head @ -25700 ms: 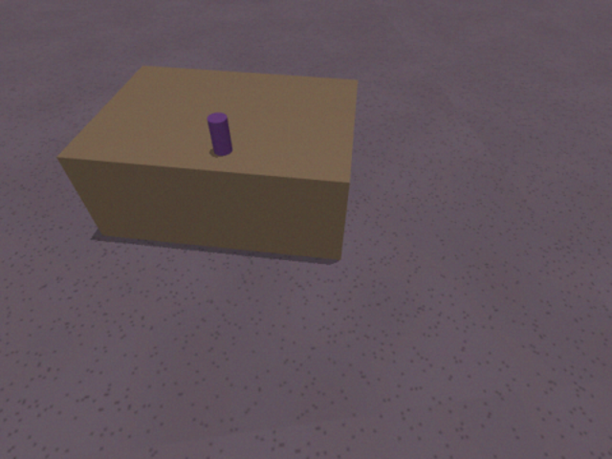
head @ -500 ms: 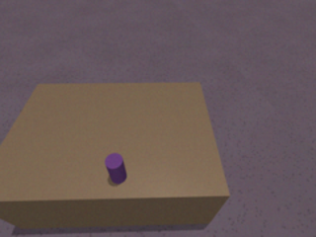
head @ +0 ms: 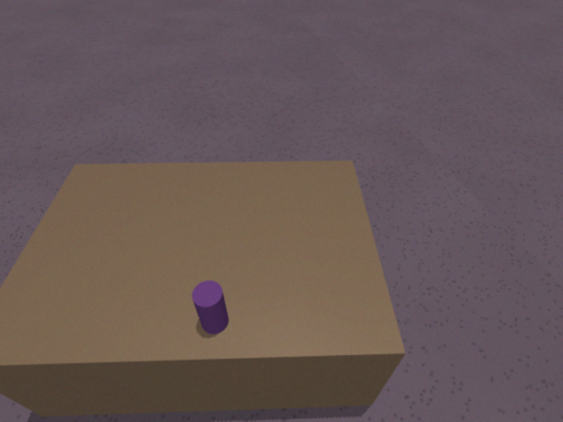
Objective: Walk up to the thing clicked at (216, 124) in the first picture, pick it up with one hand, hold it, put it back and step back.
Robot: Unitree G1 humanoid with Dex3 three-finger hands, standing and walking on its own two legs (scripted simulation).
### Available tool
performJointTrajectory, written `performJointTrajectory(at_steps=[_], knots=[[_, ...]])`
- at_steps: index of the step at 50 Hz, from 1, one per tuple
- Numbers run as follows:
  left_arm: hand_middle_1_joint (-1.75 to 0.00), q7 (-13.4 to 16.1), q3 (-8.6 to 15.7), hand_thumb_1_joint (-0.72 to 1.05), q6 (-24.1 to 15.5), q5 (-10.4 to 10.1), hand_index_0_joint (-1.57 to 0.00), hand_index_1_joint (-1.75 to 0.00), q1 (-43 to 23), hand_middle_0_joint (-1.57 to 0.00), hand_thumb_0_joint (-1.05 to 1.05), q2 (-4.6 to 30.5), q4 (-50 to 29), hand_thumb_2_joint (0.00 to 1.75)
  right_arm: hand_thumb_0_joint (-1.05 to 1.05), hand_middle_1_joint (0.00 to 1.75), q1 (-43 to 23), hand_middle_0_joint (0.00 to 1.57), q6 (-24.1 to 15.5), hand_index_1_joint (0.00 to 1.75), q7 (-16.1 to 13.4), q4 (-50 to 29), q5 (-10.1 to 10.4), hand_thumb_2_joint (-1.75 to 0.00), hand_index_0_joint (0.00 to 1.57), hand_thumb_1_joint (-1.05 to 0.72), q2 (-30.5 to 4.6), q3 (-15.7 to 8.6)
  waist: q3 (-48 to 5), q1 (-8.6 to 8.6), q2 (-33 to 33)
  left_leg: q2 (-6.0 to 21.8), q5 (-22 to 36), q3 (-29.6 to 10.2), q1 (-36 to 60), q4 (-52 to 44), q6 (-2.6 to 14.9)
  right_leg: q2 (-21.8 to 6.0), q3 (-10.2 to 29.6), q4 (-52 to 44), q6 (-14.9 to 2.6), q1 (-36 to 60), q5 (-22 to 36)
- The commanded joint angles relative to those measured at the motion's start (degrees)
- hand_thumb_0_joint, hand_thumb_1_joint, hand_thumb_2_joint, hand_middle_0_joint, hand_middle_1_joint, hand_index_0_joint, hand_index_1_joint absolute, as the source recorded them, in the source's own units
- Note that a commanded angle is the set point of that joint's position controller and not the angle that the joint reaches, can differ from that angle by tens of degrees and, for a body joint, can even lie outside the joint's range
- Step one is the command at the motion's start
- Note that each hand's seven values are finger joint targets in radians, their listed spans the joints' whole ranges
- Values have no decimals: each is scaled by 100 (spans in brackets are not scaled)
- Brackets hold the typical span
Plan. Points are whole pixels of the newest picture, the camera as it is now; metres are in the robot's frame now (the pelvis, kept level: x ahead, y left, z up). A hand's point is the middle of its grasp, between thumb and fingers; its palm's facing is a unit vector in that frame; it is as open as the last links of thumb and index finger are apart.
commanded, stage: stand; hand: left
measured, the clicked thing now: (211, 308) +0.46 +0.18 -0.29
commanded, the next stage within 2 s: step back in 1.62 s
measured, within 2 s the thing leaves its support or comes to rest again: neither
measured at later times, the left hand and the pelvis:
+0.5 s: hand out of the picture +0.05 +0.25 -0.16, palm faces -0.04 -0.94 -0.33, open 7.4 cm; pelvis +0.01 +0.00 +0.00, yaw +0 degrees
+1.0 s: hand out of the picture +0.09 +0.25 -0.16, palm faces -0.03 -0.94 -0.34, open 7.4 cm; pelvis +0.02 +0.00 +0.00, yaw -1 degrees
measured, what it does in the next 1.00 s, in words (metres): stands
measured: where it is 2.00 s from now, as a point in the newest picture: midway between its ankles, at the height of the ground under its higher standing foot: outside the picture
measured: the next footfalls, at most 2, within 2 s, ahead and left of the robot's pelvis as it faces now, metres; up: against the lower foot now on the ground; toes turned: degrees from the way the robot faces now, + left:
none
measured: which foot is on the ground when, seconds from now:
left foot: down 0.00-1.00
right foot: down 0.00-1.00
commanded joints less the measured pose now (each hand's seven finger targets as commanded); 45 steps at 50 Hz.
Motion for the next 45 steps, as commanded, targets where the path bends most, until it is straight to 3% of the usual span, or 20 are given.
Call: performJointTrajectory(at_steps=[1,4,9,22,30,32,36,42,45], knots=[[-30,80,264,90,-116,-3,-20,-30,-136,-20,0,1179,-185,90,0,30,-273,20,-140,30,-68,-277,29,-90,20,-90,-1130,-179,-17,-27,100,467,-695,-672,347,-728,165,-369,367,-730,-368,-660,-24],[-30,70,260,90,-117,4,-20,-30,-109,-20,0,1171,-106,90,0,30,-309,20,-132,30,-59,-237,42,-90,20,-90,-1199,-175,51,-24,128,488,-848,-735,312,-817,159,-348,330,-753,-344,-700,-81],[-30,66,257,90,-129,2,-20,-30,-208,-20,0,1180,-81,90,0,30,-273,20,-114,30,-53,-178,48,-90,20,-90,-1217,-171,-42,-74,14,477,-600,-642,469,-684,161,-417,420,-910,-346,-737,-103],[-30,67,281,90,-116,-26,-20,-30,-294,-20,0,1181,-22,90,0,30,-307,20,-137,30,-64,-104,57,-90,20,-90,-1237,-130,-217,-68,-89,532,102,-574,637,-662,191,-467,401,-838,-327,-482,541],[-30,55,307,90,-95,-36,-20,-30,-295,-20,0,1184,-24,90,0,30,-359,20,-156,30,-75,-94,56,-90,20,-90,-1266,-115,-231,-44,33,540,156,-568,673,-721,173,-460,344,-805,-298,-397,653],[-30,57,306,90,-104,-40,-20,-30,-324,-20,0,1178,-52,90,0,30,-378,20,-172,30,-75,-100,66,-90,20,-90,-1267,-113,-367,-35,-1,571,701,-554,805,-643,175,-486,333,-772,-290,-324,942],[-30,51,300,90,-91,-47,-20,-30,-354,-20,0,1169,-63,90,0,30,-387,20,-174,30,-78,-69,64,-90,20,-90,-1284,-117,-366,-47,27,572,723,-528,798,-635,163,-485,318,-805,-283,-295,937],[-30,55,323,90,-102,-40,-20,-30,-430,-20,0,1210,-122,90,0,30,-425,20,-179,30,-86,-86,58,-90,20,-90,-1298,-119,-544,-46,10,587,1110,-460,943,-548,171,-524,311,-772,-271,-175,1374],[-30,60,321,90,-80,-53,-20,-30,-470,-20,0,1211,-114,90,0,30,-442,20,-166,30,-84,-53,70,-90,20,-90,-1289,-111,-323,-62,24,567,840,-499,793,-673,135,-493,286,-826,-265,-274,1033]])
